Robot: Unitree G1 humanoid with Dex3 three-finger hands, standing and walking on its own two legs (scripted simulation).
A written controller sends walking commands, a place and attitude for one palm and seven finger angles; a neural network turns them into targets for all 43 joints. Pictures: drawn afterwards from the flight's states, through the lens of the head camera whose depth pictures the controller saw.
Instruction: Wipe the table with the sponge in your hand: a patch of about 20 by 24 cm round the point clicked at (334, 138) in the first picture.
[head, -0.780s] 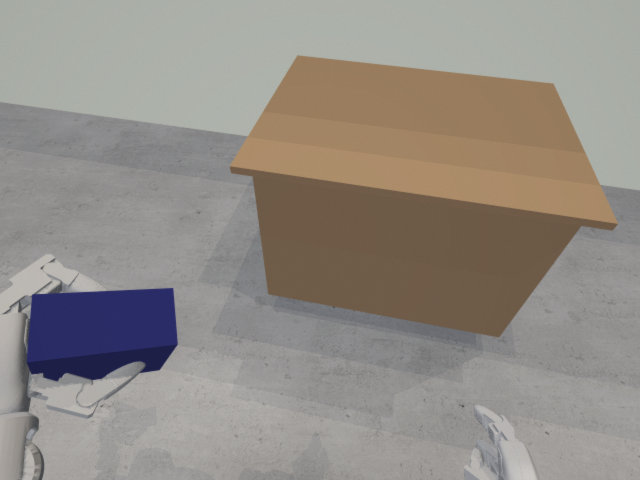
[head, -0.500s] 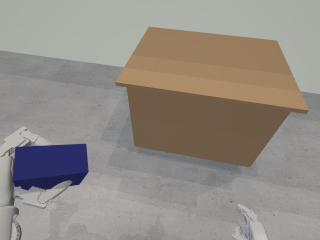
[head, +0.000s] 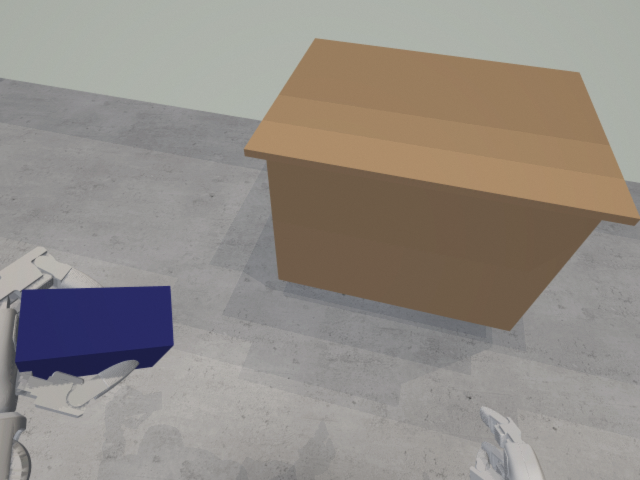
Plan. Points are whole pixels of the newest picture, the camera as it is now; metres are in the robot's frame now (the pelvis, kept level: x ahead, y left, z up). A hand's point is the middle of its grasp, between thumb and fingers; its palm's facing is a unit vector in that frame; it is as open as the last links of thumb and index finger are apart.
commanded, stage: walk to a spot facing it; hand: left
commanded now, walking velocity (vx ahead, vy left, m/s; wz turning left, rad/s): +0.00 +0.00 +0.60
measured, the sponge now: (118, 332) +0.22 +0.21 +0.14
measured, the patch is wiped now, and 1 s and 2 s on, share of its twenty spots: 0.00 0.00 0.00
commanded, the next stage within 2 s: none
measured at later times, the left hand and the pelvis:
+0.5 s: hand (22, 382) +0.17 +0.25 +0.16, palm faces +0.50 -0.79 -0.36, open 9.7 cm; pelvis -0.01 -0.01 -0.02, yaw +10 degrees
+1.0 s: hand out of the picture +0.07 +0.26 +0.17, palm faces +0.79 -0.46 -0.41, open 9.7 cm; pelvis +0.02 -0.05 +0.01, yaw +33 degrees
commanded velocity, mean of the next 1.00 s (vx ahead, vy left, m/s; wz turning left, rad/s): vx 0.15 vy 0.00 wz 0.60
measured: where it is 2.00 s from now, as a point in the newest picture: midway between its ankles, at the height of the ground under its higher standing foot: outside the picture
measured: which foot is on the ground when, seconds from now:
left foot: down 0.00-0.78, up 0.80-1.00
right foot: down 0.00-0.50, up 0.52-0.78, down 0.80-1.00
